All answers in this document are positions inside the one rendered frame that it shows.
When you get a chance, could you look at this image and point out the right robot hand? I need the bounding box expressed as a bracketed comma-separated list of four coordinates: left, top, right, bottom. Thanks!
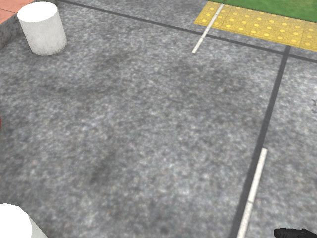
[273, 228, 317, 238]

